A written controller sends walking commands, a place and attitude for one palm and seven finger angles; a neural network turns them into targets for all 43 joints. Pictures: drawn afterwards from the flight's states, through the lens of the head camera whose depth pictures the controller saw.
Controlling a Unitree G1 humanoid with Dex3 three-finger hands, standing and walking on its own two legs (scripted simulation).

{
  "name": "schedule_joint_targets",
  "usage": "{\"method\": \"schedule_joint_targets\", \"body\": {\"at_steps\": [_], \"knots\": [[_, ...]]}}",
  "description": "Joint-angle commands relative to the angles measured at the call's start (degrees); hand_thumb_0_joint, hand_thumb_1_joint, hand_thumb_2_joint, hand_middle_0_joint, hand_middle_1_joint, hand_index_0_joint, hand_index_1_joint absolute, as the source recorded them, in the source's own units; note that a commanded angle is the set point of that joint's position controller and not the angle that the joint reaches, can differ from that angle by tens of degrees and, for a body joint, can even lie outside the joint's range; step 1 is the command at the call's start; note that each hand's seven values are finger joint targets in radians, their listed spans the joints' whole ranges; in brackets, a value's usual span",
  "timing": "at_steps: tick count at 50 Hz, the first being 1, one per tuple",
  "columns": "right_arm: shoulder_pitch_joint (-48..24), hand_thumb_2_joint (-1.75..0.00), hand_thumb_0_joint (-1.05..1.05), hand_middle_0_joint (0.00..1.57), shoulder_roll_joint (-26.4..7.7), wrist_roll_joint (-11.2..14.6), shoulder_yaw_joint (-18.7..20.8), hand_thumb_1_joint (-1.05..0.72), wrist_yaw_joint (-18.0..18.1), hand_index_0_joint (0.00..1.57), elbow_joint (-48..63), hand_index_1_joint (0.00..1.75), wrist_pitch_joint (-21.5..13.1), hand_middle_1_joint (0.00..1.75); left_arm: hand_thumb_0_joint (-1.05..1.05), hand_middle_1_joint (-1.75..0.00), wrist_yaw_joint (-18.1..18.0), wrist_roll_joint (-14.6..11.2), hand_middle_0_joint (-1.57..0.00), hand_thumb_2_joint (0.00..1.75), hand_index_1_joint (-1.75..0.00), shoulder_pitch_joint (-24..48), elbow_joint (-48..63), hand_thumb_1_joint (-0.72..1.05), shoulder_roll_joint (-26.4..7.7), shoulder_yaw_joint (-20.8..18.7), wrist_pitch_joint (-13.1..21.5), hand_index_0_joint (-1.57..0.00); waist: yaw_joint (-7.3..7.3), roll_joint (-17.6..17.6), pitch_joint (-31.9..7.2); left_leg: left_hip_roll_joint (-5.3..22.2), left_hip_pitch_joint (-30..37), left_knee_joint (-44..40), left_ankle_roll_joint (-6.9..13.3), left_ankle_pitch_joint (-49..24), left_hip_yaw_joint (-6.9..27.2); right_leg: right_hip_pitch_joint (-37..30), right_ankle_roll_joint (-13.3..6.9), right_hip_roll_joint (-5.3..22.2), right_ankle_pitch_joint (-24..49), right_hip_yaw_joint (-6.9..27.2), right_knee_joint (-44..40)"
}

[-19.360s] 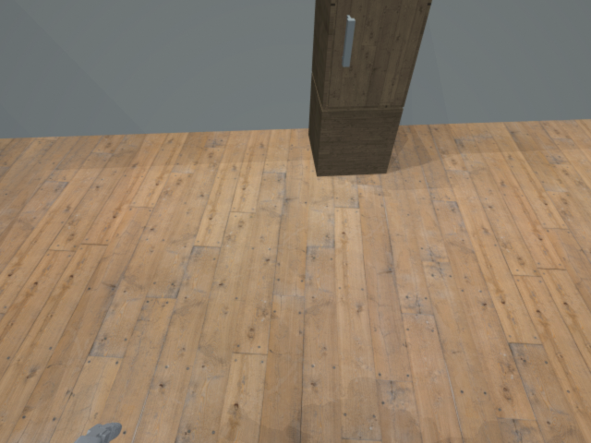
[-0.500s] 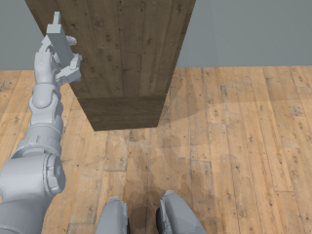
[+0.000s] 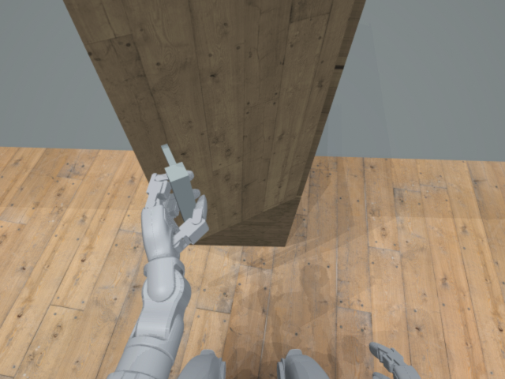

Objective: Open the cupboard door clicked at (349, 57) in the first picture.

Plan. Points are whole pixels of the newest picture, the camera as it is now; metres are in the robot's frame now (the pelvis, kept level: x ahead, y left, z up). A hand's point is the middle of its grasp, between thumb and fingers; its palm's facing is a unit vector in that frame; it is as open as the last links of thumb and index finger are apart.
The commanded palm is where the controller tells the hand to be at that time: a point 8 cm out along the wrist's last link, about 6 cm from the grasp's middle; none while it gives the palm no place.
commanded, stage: pull the door open along its arc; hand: left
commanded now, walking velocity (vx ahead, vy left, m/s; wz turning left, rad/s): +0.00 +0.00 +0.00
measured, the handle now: (180, 190) +0.41 +0.13 +0.03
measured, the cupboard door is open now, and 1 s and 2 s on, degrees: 28 49 47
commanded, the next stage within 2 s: open thumb and fingers to let go in 0.36 s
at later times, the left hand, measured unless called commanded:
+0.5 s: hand (252, 266) +0.28 +0.01 +0.03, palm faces +0.31 -0.95 -0.06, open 7.2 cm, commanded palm +0.23 +0.06 +0.03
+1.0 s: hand (244, 262) +0.29 +0.02 +0.03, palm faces +0.39 -0.92 -0.01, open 12.8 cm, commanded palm +0.24 +0.07 +0.03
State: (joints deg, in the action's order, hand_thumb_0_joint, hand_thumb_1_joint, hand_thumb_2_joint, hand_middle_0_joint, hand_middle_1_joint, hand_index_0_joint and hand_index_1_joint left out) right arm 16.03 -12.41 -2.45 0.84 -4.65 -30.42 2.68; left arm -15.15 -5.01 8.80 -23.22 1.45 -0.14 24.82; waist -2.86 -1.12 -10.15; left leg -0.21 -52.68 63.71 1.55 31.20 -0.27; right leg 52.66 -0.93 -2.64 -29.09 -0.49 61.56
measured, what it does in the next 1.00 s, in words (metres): shifts its weight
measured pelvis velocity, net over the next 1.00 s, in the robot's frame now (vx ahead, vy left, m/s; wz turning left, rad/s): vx -0.03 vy -0.06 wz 0.09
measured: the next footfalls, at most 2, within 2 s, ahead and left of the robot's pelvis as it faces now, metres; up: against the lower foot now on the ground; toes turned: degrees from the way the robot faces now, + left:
none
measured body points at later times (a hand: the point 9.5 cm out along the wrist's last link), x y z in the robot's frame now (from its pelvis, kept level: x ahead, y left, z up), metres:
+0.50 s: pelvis +0.00 -0.06 +0.00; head +0.06 -0.07 +0.44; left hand +0.26 +0.06 +0.04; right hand +0.20 -0.25 -0.10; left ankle -0.01 +0.10 -0.66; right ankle +0.00 -0.11 -0.66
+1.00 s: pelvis -0.03 -0.06 -0.01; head +0.04 -0.08 +0.43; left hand +0.26 +0.07 +0.03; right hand +0.14 -0.27 -0.13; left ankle -0.01 +0.10 -0.66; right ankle +0.00 -0.11 -0.66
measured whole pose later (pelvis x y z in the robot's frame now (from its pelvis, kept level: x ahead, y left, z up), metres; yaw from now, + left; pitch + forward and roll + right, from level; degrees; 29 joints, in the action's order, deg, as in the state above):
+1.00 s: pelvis -0.03 -0.06 -0.01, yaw +5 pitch +17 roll +2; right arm 11.4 -11.2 -4.7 0.8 -0.4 -35.2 -3.1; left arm -32.2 4.6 1.5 -19.1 6.8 10.0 22.7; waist -1.4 -1.9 -9.7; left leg -1.7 -53.0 64.2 -2.2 28.2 3.8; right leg 53.6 -5.8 -1.1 -29.9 -4.8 66.4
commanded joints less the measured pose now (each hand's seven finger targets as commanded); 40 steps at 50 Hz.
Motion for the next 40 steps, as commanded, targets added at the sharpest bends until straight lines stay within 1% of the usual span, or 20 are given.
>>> {"method": "schedule_joint_targets", "body": {"at_steps": [1, 4, 5, 7, 8, 9, 13, 14, 16, 17, 18, 21, 23, 24, 27, 31, 33, 35, 38, 40], "knots": [[0.1, -0.90, 0.00, 0.20, -5.2, -1.1, 2.5, -0.90, -0.8, 0.20, 6.6, 0.30, -2.6, 0.30, 0.00, -1.35, -12.5, 6.1, -0.40, 0.90, -1.35, 1.2, 16.5, 0.90, 4.0, 4.5, 3.8, -0.40, 2.42, 0.6, -19.9, 0.7, 12.9, -5.7, -2.6, -32.5, 1.2, -13.7, -1.0, 1.0, 29.0, -3.0, -2.8], [-2.4, -0.90, 0.00, 0.20, -3.8, -2.3, 1.9, -0.90, -0.7, 0.20, 6.8, 0.30, -3.2, 0.30, 0.00, -1.35, -17.5, 12.7, -0.40, 0.90, -1.35, -2.3, 18.0, 0.90, 7.6, 8.9, 1.9, -0.40, 2.53, 1.1, -20.2, 0.5, 12.7, -4.9, -2.4, -31.0, 1.2, -13.0, -1.4, 1.1, 27.8, -3.4, -2.4], [-3.2, -0.90, 0.00, 0.20, -3.4, -2.6, 1.8, -0.90, -0.5, 0.20, 7.0, 0.30, -3.5, 0.30, 0.00, -1.35, -18.5, 14.6, -0.40, 0.90, -1.35, -4.4, 18.8, 0.90, 7.5, 9.0, 1.0, -0.40, 3.05, 1.1, -20.7, 0.3, 12.3, -4.8, -2.2, -29.9, 0.9, -13.6, -1.6, 1.1, 27.8, -3.3, -2.4], [-4.0, -0.90, 0.00, 0.20, -3.0, -3.0, 1.5, -0.90, 0.3, 0.20, 7.7, 0.30, -3.9, 0.30, 0.00, -1.35, -18.9, 16.7, -0.40, 0.90, -1.35, -8.3, 20.4, 0.90, 8.2, 11.1, -0.4, -0.40, 3.05, 3.4, -20.7, -0.1, 11.6, -5.0, -1.9, -27.7, 0.9, -15.4, -1.8, 1.2, 27.9, -2.8, -3.2], [-5.4, -0.90, 0.00, 0.20, -2.4, -2.6, 1.3, -0.90, 0.5, 0.20, 7.9, 0.30, -4.1, 0.30, 0.00, -1.35, -18.5, 16.2, -0.40, 0.90, -1.35, -10.4, 21.4, 0.90, 10.9, 13.7, -1.1, -0.40, 2.92, 2.2, -20.4, -0.3, 12.4, -5.5, -1.7, -26.2, 0.5, -16.0, -1.8, 1.4, 27.8, -2.7, -4.2], [-6.1, -0.90, 0.00, 0.20, -2.2, -2.3, 1.1, -0.90, 0.7, 0.20, 8.1, 0.30, -4.4, 0.30, 0.00, -1.35, -18.4, 15.1, -0.40, 0.90, -1.35, -11.4, 23.1, 0.90, 11.9, 14.7, -1.7, -0.40, 2.82, 3.2, -20.2, -0.6, 12.7, -5.9, -1.7, -24.8, 0.5, -17.3, -1.6, 1.5, 27.8, -2.7, -5.1], [-9.2, -0.90, 0.00, 0.20, -1.4, -1.2, 0.2, -0.90, 1.1, 0.20, 9.1, 0.30, -5.3, 0.30, 0.00, -1.35, -16.9, 11.2, -0.40, 0.90, -1.35, -22.2, 27.8, 0.90, 15.0, 17.8, -4.8, -0.40, 3.22, 6.5, -17.7, -1.0, 12.0, -6.9, -1.7, -21.6, 0.7, -21.3, -0.8, 2.3, 30.4, -1.8, -7.7], [-9.7, -0.90, 0.00, 0.20, -1.2, -1.1, 0.0, -0.90, 1.1, 0.20, 9.2, 0.30, -5.6, 0.30, 0.00, -1.35, -16.5, 10.8, -0.40, 0.90, -1.35, -25.0, 29.8, 0.90, 15.1, 18.2, -5.2, -0.40, 3.62, 5.7, -17.7, -1.2, 11.9, -6.8, -1.8, -21.5, 0.6, -22.1, -0.6, 2.6, 31.8, -1.6, -7.8], [-9.8, -0.90, 0.00, 0.20, -0.9, -1.2, -0.5, -0.90, 1.1, 0.20, 8.6, 0.30, -6.4, 0.30, 0.00, -1.35, -16.9, 11.2, -0.40, 0.90, -1.35, -22.4, 29.8, 0.90, 15.9, 19.5, -6.1, -0.40, 2.18, 5.4, -15.0, -1.3, 11.0, -6.1, -2.0, -20.3, 1.1, -20.8, -0.1, 3.2, 33.4, -0.9, -8.2], [-10.1, -0.90, 0.00, 0.20, -0.9, -1.0, -0.6, -0.90, 1.2, 0.20, 8.3, 0.30, -6.8, 0.30, 0.00, -1.35, -17.4, 12.0, -0.40, 0.90, -1.35, -20.9, 29.3, 0.90, 16.1, 19.8, -6.3, -0.40, 1.84, 3.8, -13.5, -1.3, 10.8, -5.8, -2.0, -19.9, 1.4, -19.2, -0.3, 3.1, 31.8, -0.9, -8.3], [-10.1, -0.90, 0.00, 0.20, -1.0, -1.4, -0.8, -0.90, 1.3, 0.20, 7.8, 0.30, -7.0, 0.30, 0.00, -1.35, -17.7, 12.2, -0.40, 0.90, -1.35, -19.6, 27.5, 0.90, 15.0, 18.8, -6.6, -0.40, 1.58, 3.7, -11.5, -1.4, 9.5, -5.5, -2.1, -18.1, 1.5, -17.5, -0.1, 3.4, 29.9, -0.7, -8.6], [-9.4, -0.90, 0.00, 0.20, -1.1, -1.9, -0.8, -0.90, 2.1, 0.20, 6.9, 0.30, -7.6, 0.30, 0.00, -1.35, -18.7, 13.1, -0.40, 0.90, -1.35, -14.0, 24.4, 0.90, 12.2, 15.9, -6.0, -0.40, 0.89, 4.8, -11.2, -1.9, 7.4, -4.1, -2.2, -14.9, 1.9, -16.4, 0.7, 4.5, 27.9, 2.2, -9.8], [-9.2, -0.90, 0.00, 0.20, -1.4, -2.2, -0.5, -0.90, 2.8, 0.20, 5.6, 0.30, -7.9, 0.30, 0.00, -1.35, -20.1, 13.2, -0.40, 0.90, -1.35, -4.8, 23.1, 0.90, 9.2, 12.7, -4.9, -0.40, 0.01, 4.9, -11.5, -2.1, 5.1, -2.6, -2.2, -13.3, 2.0, -15.5, 1.2, 5.5, 26.0, 4.4, -10.3], [-9.3, -0.90, 0.00, 0.20, -1.0, -2.3, -0.4, -0.90, 3.0, 0.20, 5.4, 0.30, -8.1, 0.30, 0.00, -1.34, -20.2, 13.1, -0.40, 0.87, -1.34, -6.0, 21.6, 0.83, 9.8, 12.2, -4.5, -0.40, 0.72, 5.3, -12.2, -2.2, 4.0, -2.2, -2.4, -12.5, 2.1, -16.5, 1.4, 6.0, 25.2, 5.5, -10.6], [-9.3, -0.90, 0.00, 0.20, -1.1, -1.9, 0.0, -0.90, 3.5, 0.20, 5.3, 0.30, -8.6, 0.30, 0.00, -1.32, -19.4, 11.9, -0.38, 0.78, -1.32, -6.0, 20.9, 0.62, 8.6, 11.3, -3.3, -0.38, 0.91, 8.2, -14.4, -2.5, 1.2, -1.7, -2.5, -11.3, 2.4, -20.5, 2.1, 7.4, 25.9, 8.9, -11.9], [-9.0, -0.90, 0.00, 0.20, -1.6, -1.8, 0.5, -0.90, 4.0, 0.20, 4.8, 0.30, -8.7, 0.30, 0.00, -1.29, -18.2, 10.4, -0.36, 0.66, -1.29, -2.9, 20.1, 0.34, 7.8, 11.2, -2.2, -0.36, 0.19, 10.3, -15.0, -2.6, -1.3, -1.2, -2.3, -8.7, 2.2, -22.6, 3.0, 8.9, 23.0, 12.2, -14.0], [-9.1, -0.90, 0.00, 0.20, -2.0, -1.8, 0.7, -0.90, 4.2, 0.20, 4.5, 0.30, -8.5, 0.30, 0.00, -1.27, -17.8, 10.7, -0.35, 0.60, -1.27, -0.9, 19.6, 0.20, 7.0, 11.2, -1.3, -0.35, 0.22, 9.0, -14.8, -2.5, -1.7, -1.3, -2.1, -8.1, 2.3, -21.8, 2.6, 8.9, 19.8, 12.4, -14.0], [-9.1, -0.90, 0.00, 0.20, -2.2, -1.9, 0.9, -0.90, 4.3, 0.20, 4.0, 0.30, -8.7, 0.30, 0.00, -1.26, -17.5, 10.9, -0.34, 0.54, -1.26, 1.7, 19.1, 0.06, 6.2, 10.7, -0.3, -0.34, -0.19, 9.9, -14.7, -2.2, -2.5, -0.8, -1.9, -7.4, 2.5, -21.1, 2.8, 9.1, 18.1, 12.9, -14.2], [-8.8, -0.90, 0.00, 0.20, -2.6, -2.0, 1.4, -0.90, 4.3, 0.20, 4.1, 0.30, -9.0, 0.30, 0.00, -1.24, -16.8, 11.3, -0.32, 0.45, -1.24, 2.7, 20.2, -0.15, 5.9, 11.0, 1.5, -0.32, 0.55, 8.3, -17.8, -2.1, -2.3, -0.9, -1.8, -7.9, 2.6, -21.6, 2.4, 8.9, 18.0, 12.5, -12.8], [-8.6, -0.90, 0.00, 0.20, -2.7, -2.0, 1.5, -0.90, 4.2, 0.20, 3.8, 0.30, -9.0, 0.30, 0.00, -1.22, -16.6, 11.1, -0.32, 0.39, -1.22, 2.3, 19.3, -0.29, 5.9, 10.8, 2.0, -0.32, 0.40, 8.2, -17.7, -2.0, -1.5, -1.0, -1.7, -8.1, 2.5, -20.6, 2.3, 8.6, 17.6, 11.8, -12.7]]}}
